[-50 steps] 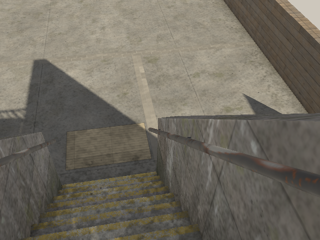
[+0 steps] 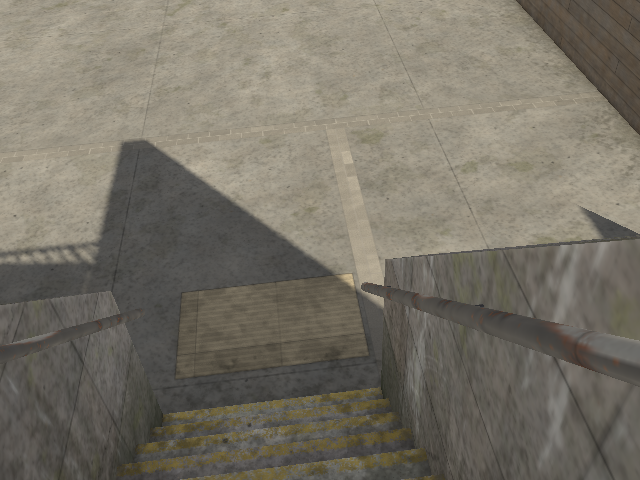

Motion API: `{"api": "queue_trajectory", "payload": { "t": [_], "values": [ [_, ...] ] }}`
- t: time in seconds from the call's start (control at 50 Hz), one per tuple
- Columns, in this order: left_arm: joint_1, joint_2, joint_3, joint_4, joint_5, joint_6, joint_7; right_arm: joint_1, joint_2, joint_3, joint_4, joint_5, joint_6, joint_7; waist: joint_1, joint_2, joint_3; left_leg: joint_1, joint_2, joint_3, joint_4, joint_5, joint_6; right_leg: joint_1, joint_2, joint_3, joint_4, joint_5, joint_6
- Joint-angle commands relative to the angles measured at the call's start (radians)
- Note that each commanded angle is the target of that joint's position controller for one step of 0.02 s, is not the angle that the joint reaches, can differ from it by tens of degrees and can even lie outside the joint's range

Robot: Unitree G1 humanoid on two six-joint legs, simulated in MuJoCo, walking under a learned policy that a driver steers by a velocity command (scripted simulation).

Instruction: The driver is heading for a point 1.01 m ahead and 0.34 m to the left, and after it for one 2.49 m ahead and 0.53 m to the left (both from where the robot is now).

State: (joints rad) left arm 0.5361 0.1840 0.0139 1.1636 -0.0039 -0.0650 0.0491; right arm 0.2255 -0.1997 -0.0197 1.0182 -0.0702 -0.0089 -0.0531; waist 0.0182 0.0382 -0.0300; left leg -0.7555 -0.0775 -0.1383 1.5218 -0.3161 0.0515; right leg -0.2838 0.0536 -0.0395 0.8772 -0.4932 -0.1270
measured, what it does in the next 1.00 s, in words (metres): goes down: left foot 0.22 m lower, then right foot 0.22 m lower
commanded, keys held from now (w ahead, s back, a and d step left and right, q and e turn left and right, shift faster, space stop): w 0.74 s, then w+q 0.26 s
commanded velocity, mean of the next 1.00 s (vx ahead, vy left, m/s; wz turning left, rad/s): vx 0.50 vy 0.00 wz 0.06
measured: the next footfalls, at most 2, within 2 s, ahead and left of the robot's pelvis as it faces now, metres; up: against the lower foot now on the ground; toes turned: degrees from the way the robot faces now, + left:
left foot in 0.26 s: +0.21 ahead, +0.11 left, -0.22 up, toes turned -1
right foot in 0.80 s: +0.48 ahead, -0.07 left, -0.44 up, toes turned +1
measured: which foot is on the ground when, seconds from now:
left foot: up 0.00-0.24, down 0.26-0.78, up 0.80-1.00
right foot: down 0.00-0.26, up 0.28-0.78, down 0.80-1.00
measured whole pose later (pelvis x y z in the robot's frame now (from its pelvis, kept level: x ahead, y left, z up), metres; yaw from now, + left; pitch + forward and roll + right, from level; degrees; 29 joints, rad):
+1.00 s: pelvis +0.45 +0.02 -0.45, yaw +6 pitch -3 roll +1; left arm 0.52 0.17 0.00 1.06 -0.03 -0.07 0.06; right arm 0.31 -0.19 -0.02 0.97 -0.06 0.03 -0.01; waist -0.05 0.09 0.03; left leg -0.81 -0.08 -0.18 1.38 -0.05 0.07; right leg -0.34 -0.03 -0.08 0.93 -0.54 -0.02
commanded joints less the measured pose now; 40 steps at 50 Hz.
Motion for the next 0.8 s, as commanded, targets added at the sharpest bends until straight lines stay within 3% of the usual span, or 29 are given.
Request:
{"api": "queue_trajectory", "payload": {
  "t": [0.02,0.04,0.06,0.08,0.18,0.2,0.22,0.24,0.26,0.28,0.3,0.32,0.34,0.36,0.38,0.4,0.44,0.48,0.5,0.54,0.56,0.62,0.64,0.7,0.72,0.74,0.76,0.78,0.8],
  "values": [
    [-0.091,0.095,-0.016,-0.097,-0.016,-0.036,0.031,0.142,-0.025,-0.003,-0.01,0.023,0.03,0.015,-0.135,-0.196,0.116,0.287,-0.017,0.133,-0.313,0.55,-0.071,-0.464,-0.218,0.198,-0.17,0.7,-0.023],
    [-0.049,0.09,-0.012,-0.064,-0.065,-0.054,0.039,0.076,-0.058,-0.009,-0.036,0.023,0.024,0.027,-0.102,-0.187,0.098,0.206,0.025,0.049,-0.385,0.742,-0.034,-0.358,-0.188,0.215,-0.079,0.487,-0.004],
    [-0.089,0.059,-0.015,-0.073,-0.081,-0.048,0.043,0.022,-0.048,0.005,-0.087,0.016,0.017,0.038,-0.115,-0.094,0.104,0.287,0.032,0.11,-0.609,0.93,-0.034,-0.409,-0.111,0.155,-0.06,0.206,0.003],
    [-0.134,0.096,-0.008,-0.103,-0.081,-0.046,0.042,0.0,-0.022,0.013,-0.102,0.019,0.008,0.042,-0.107,-0.119,0.088,0.427,0.021,0.134,-0.665,0.991,-0.026,-0.466,-0.111,0.167,-0.073,0.169,0.0],
    [-0.004,0.093,0.007,-0.098,0.013,0.012,0.038,-0.182,-0.044,0.009,-0.188,0.035,-0.019,0.034,0.1,-0.176,0.193,0.262,0.099,0.133,-0.994,0.642,-0.003,-0.173,-0.177,0.29,0.138,0.309,-0.087],
    [-0.021,0.13,0.018,-0.098,0.04,0.018,0.03,-0.1,-0.075,-0.008,-0.173,0.055,-0.023,0.046,0.067,-0.204,0.161,0.3,0.133,0.108,-1.053,0.51,0.017,-0.145,-0.197,0.342,0.236,0.316,-0.136],
    [-0.028,0.12,0.015,-0.085,0.016,0.013,0.013,0.034,-0.1,-0.023,-0.114,0.017,-0.017,0.052,0.027,-0.169,0.075,0.467,0.107,0.122,-0.846,0.579,0.027,-0.196,-0.195,0.343,0.364,0.454,-0.138],
    [-0.07,0.125,0.015,-0.123,0.045,0.012,0.022,0.185,-0.121,-0.032,-0.073,0.051,-0.013,0.056,-0.047,-0.082,0.072,0.579,0.127,0.087,-1.144,0.321,0.069,-0.243,-0.14,0.301,0.542,0.471,-0.148],
    [-0.048,0.098,0.031,-0.101,0.054,0.017,0.039,0.321,-0.184,-0.056,-0.014,0.072,-0.011,0.061,-0.096,0.105,0.079,0.732,0.206,0.017,-1.297,0.579,0.148,-0.327,-0.027,0.176,0.937,0.325,-0.117],
    [-0.086,0.006,0.021,-0.102,0.036,0.012,0.033,0.472,-0.15,-0.043,0.021,0.085,-0.008,0.065,-0.164,0.198,-0.016,0.988,0.283,0.033,-0.952,0.947,0.164,-0.641,0.134,0.049,1.381,-0.37,-0.08],
    [-0.008,-0.004,0.018,-0.172,0.001,-0.007,0.021,0.417,-0.147,-0.009,0.003,0.071,-0.004,0.074,-0.012,0.216,-0.055,1.099,0.345,-0.078,-0.708,1.067,0.149,-0.916,0.096,0.059,1.45,-0.401,-0.062],
    [-0.015,0.035,0.023,-0.172,0.005,-0.01,0.013,0.445,-0.181,-0.022,0.015,0.081,0.002,0.079,-0.046,0.215,-0.119,1.112,0.397,-0.213,-0.782,0.788,0.213,-1.002,0.067,0.088,1.442,-0.349,-0.063],
    [-0.085,0.055,0.013,-0.197,0.024,-0.007,0.014,0.404,-0.231,-0.041,0.007,0.059,-0.011,0.069,-0.061,0.175,-0.054,0.937,0.479,-0.366,-0.952,0.235,0.29,-1.044,0.005,0.177,1.296,-0.181,-0.027],
    [-0.162,0.075,0.029,-0.171,0.063,0.021,0.006,0.3,-0.148,-0.015,-0.011,0.065,-0.006,0.068,-0.022,0.055,0.056,0.711,0.385,-0.359,-1.06,-0.119,0.256,-0.997,-0.02,0.121,1.26,-0.044,0.006],
    [-0.227,0.061,0.026,-0.201,0.078,0.036,-0.006,0.302,-0.158,-0.009,-0.01,0.051,-0.017,0.063,-0.018,0.144,0.131,0.58,0.429,-0.438,-1.083,-0.092,0.272,-1.001,-0.02,0.105,1.233,-0.041,0.037],
    [-0.268,0.043,0.019,-0.207,0.074,0.041,-0.003,0.294,-0.093,0.021,0.017,0.03,-0.038,0.061,0.015,0.013,0.219,0.479,0.352,-0.357,-0.985,-0.054,0.214,-1.032,-0.05,0.216,1.0,0.186,0.08],
    [-0.352,-0.01,-0.009,-0.253,0.048,0.047,-0.024,0.182,-0.034,0.051,-0.027,0.033,-0.055,0.046,0.07,-0.036,0.243,0.145,0.289,-0.235,-0.99,-0.051,0.114,-0.826,-0.042,0.119,0.629,0.449,0.142],
    [-0.266,-0.029,-0.015,-0.187,0.052,0.049,-0.026,0.141,-0.103,0.036,-0.044,0.044,-0.064,0.043,0.081,0.08,0.093,0.016,0.241,-0.197,-1.005,0.062,0.086,-0.388,-0.023,0.042,0.52,0.758,0.142],
    [-0.26,0.015,0.001,-0.186,0.046,0.041,-0.029,0.127,-0.11,0.029,-0.02,0.058,-0.073,0.039,0.096,0.105,0.095,0.112,0.191,-0.146,-0.875,0.007,0.091,-0.462,-0.038,0.087,0.404,0.877,0.136],
    [-0.373,0.071,0.016,-0.223,0.052,0.042,-0.031,0.237,-0.122,0.021,0.012,0.079,-0.073,0.038,0.017,0.144,0.112,0.376,0.197,-0.198,-0.795,0.045,0.105,-0.652,-0.058,0.106,0.289,0.855,0.106],
    [-0.442,0.093,0.021,-0.254,0.05,0.038,-0.035,0.27,-0.132,0.017,0.002,0.064,-0.07,0.033,-0.006,0.022,0.121,0.373,0.213,-0.187,-0.758,-0.091,0.118,-0.603,-0.079,0.101,0.105,0.99,0.088],
    [-0.546,0.049,0.015,-0.279,0.039,0.03,-0.049,0.337,-0.087,0.022,0.001,0.043,-0.056,0.01,-0.096,0.054,0.15,0.426,0.178,-0.219,-0.706,-0.079,0.162,-0.537,-0.044,0.115,-0.092,0.962,0.106],
    [-0.537,0.054,0.016,-0.277,0.018,0.023,-0.049,0.344,-0.096,0.017,0.005,0.046,-0.052,0.007,-0.101,0.059,0.197,0.384,0.174,-0.172,-0.681,0.055,0.152,-0.464,-0.041,0.079,-0.225,0.954,0.108],
    [-0.451,0.007,0.014,-0.255,0.008,0.007,-0.034,0.352,-0.054,0.02,0.027,0.024,-0.031,0.008,-0.136,0.093,0.162,0.393,0.129,-0.139,-0.508,0.238,0.147,-0.273,-0.05,0.077,-0.33,0.96,0.089],
    [-0.38,0.029,0.02,-0.252,0.006,0.012,-0.02,0.282,-0.077,0.012,0.006,0.011,-0.029,0.006,-0.102,0.159,0.135,0.416,0.141,-0.175,-0.438,0.311,0.168,-0.22,-0.082,0.101,-0.368,0.951,0.082],
    [-0.321,0.066,0.027,-0.238,-0.003,0.006,-0.01,0.29,-0.044,0.015,0.014,0.013,-0.034,0.02,-0.113,0.107,0.111,0.43,0.094,-0.117,-0.332,0.362,0.153,-0.129,-0.072,0.062,-0.423,0.958,0.087],
    [-0.17,0.118,0.057,-0.195,-0.026,0.01,-0.003,0.328,-0.028,0.015,0.034,0.023,-0.043,0.028,-0.064,0.072,0.063,0.43,0.066,-0.078,-0.139,0.534,0.128,0.043,-0.052,-0.022,-0.434,0.98,0.078],
    [0.032,0.172,0.089,-0.132,-0.019,0.014,-0.008,0.261,-0.066,0.006,0.032,0.025,-0.038,0.028,0.046,0.06,0.046,0.27,0.058,-0.09,0.095,0.538,0.126,0.276,-0.121,0.015,-0.528,1.014,0.063],
    [0.255,0.225,0.112,-0.075,-0.01,0.028,-0.014,0.164,-0.069,-0.022,0.037,0.027,-0.032,0.031,0.184,-0.061,0.09,-0.079,-0.109,-0.037,0.485,-0.216,0.084,0.569,-0.242,0.176,-0.525,1.023,0.011]
  ]
}}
